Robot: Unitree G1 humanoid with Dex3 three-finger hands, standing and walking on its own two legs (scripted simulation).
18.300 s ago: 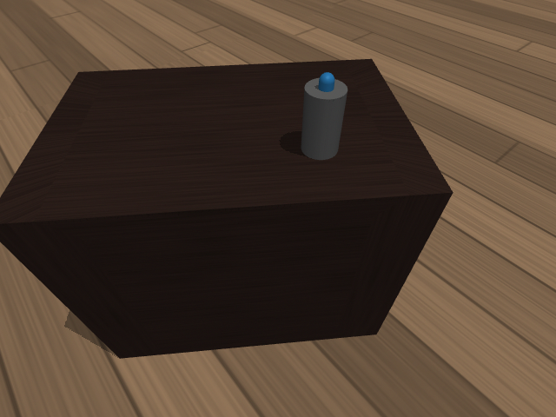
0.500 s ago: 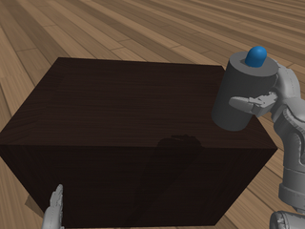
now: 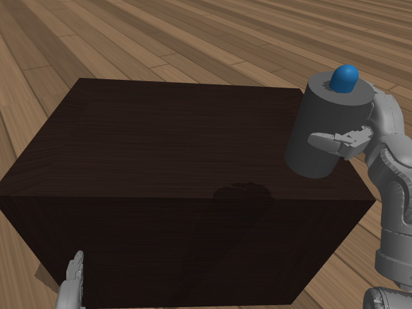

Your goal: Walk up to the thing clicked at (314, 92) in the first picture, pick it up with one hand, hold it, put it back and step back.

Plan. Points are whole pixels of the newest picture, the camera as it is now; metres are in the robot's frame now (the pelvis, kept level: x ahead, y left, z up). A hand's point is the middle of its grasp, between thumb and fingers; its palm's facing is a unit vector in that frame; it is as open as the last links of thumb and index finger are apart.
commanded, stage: hold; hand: right
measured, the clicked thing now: (325, 120) +0.33 -0.16 +0.27
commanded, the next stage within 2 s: crouch in 0.28 s
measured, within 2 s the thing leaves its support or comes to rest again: neither
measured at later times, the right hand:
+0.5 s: hand (332, 107) +0.34 -0.17 +0.29, palm faces +0.10 +0.99 -0.04, open 11.9 cm
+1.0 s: hand (297, 125) +0.43 -0.18 +0.19, palm faces +0.15 +0.99 -0.03, open 11.9 cm
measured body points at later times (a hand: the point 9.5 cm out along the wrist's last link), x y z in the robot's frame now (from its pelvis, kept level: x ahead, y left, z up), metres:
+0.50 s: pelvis +0.00 +0.00 +0.00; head -0.05 +0.04 +0.45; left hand +0.17 +0.26 -0.07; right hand +0.32 -0.22 +0.29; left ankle +0.05 +0.14 -0.72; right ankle +0.01 -0.15 -0.72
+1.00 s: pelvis -0.01 +0.00 -0.01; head +0.00 +0.02 +0.44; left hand +0.14 +0.28 -0.07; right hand +0.42 -0.23 +0.19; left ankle +0.05 +0.14 -0.72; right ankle +0.01 -0.15 -0.72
